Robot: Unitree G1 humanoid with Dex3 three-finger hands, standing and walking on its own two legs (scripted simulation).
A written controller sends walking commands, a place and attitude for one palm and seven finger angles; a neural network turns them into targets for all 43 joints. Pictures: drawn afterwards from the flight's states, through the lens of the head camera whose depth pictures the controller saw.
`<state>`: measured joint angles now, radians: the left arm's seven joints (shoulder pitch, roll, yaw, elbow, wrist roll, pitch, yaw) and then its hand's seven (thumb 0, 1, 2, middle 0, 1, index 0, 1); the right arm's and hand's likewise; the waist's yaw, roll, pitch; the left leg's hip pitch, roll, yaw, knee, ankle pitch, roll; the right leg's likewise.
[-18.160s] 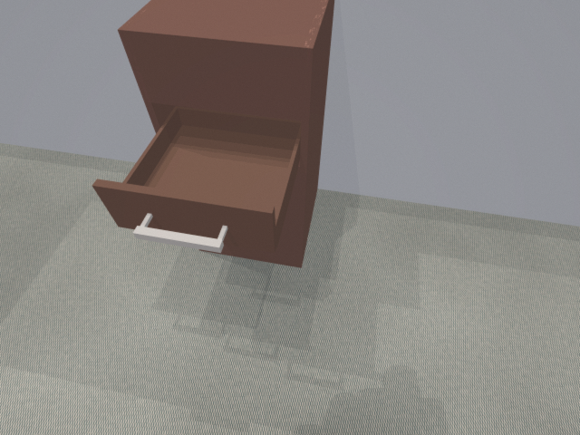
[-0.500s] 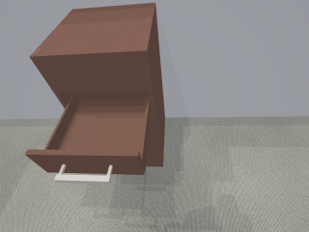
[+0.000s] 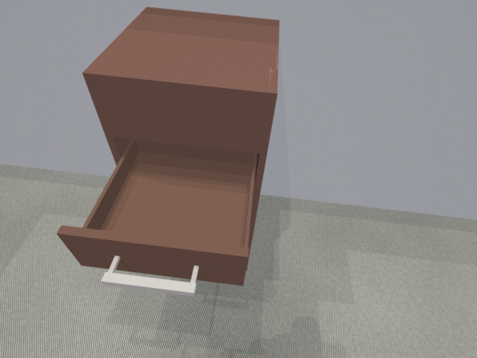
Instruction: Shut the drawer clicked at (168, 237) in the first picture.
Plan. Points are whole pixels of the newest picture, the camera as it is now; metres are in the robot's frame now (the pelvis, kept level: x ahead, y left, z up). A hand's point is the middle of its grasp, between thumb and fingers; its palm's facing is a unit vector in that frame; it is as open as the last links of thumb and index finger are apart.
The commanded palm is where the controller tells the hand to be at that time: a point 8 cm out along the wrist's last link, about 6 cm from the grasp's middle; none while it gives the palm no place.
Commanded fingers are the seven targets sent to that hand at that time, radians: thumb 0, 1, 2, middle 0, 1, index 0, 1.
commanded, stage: come to a stop and stand still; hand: left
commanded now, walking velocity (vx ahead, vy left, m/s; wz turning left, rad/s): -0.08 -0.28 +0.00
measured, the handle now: (152, 274) +0.29 +0.21 -0.12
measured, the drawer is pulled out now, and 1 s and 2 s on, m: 0.30 0.30 0.30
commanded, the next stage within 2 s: look again from close up in 0.78 s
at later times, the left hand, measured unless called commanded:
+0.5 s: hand out of the picture +0.02 +0.16 -0.16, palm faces +0.02 -0.97 -0.26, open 7.3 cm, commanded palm none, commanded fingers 0.00 0.90 0.90 -0.20 -0.30 -0.20 -0.30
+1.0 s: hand out of the picture -0.02 +0.15 -0.16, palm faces +0.04 -0.98 -0.18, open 7.4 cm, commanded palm none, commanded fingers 0.00 0.90 0.90 -0.20 -0.30 -0.20 -0.30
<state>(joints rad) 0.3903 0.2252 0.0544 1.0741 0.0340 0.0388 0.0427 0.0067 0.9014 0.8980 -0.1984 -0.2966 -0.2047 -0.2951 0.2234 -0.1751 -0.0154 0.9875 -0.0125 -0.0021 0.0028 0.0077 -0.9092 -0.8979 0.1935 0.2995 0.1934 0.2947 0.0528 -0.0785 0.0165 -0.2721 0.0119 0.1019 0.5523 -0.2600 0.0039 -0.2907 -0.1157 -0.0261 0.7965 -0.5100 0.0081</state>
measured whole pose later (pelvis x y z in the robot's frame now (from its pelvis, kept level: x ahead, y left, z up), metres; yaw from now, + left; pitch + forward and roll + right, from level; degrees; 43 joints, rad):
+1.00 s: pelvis +0.00 -0.02 +0.02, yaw +1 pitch +0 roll +0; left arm 0.33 0.14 -0.01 1.08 0.01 -0.01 0.04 0.01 0.91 0.90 -0.20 -0.30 -0.20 -0.29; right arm 0.33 -0.14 0.02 1.12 -0.01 -0.02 -0.02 0.01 -0.91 -0.90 0.20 0.30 0.19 0.29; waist 0.01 -0.01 0.01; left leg -0.16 0.03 0.09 0.44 -0.28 0.00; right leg -0.16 0.06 -0.10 0.40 -0.25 -0.08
